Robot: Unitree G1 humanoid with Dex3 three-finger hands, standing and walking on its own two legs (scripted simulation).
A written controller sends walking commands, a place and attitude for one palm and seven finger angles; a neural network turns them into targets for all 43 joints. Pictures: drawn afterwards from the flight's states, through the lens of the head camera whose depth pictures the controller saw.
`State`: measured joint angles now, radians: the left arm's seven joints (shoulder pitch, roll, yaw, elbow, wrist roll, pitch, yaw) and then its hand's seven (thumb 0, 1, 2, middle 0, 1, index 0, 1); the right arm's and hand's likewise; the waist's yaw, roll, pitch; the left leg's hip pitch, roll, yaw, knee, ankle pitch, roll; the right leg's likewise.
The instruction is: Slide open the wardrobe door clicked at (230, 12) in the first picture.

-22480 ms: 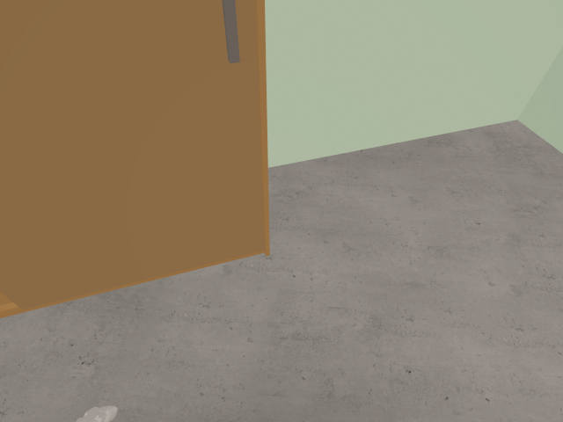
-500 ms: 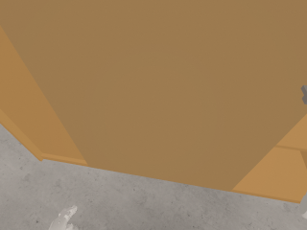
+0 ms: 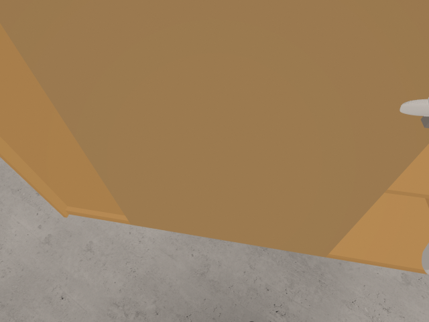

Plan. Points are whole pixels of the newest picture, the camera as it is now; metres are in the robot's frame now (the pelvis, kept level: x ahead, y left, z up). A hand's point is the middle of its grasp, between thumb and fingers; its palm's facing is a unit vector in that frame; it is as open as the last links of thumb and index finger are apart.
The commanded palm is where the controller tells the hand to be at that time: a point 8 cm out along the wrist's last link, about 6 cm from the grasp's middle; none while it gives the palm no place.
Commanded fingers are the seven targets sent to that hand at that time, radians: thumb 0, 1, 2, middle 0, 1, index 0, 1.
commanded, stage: loosen the grip on the handle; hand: right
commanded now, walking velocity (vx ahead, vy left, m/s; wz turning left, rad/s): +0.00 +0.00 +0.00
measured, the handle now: out of the picture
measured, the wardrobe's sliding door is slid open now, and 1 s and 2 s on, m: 0.52 0.52 0.52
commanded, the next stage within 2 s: slip the hand off the handle in 0.06 s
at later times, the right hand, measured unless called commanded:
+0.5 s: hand out of the picture +0.45 -0.36 +0.24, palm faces +0.53 +0.82 -0.20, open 14.5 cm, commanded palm +0.41 -0.39 +0.24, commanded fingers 0.00 0.55 -0.20 0.25 1.15 0.25 1.15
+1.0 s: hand out of the picture +0.43 -0.39 +0.23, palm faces +0.48 +0.86 -0.17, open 14.7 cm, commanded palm +0.36 -0.42 +0.24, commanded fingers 0.00 0.55 -0.20 0.25 1.15 0.25 1.15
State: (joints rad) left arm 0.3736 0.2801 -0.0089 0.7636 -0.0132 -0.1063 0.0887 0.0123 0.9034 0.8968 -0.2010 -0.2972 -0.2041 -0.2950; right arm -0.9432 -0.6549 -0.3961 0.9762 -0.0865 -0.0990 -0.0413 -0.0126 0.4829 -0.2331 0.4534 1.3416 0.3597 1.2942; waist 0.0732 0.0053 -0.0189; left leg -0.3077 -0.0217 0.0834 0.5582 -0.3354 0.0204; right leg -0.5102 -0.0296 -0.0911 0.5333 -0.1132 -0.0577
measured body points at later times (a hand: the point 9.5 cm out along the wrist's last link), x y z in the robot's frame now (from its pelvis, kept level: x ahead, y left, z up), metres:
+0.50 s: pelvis +0.01 +0.01 +0.00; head +0.04 +0.00 +0.45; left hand +0.07 +0.29 -0.10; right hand +0.42 -0.40 +0.25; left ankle -0.03 +0.11 -0.73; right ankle +0.10 -0.08 -0.73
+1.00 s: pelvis +0.03 +0.00 +0.00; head +0.07 -0.01 +0.45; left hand +0.09 +0.28 -0.10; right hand +0.40 -0.43 +0.24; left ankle -0.03 +0.11 -0.73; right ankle +0.10 -0.08 -0.73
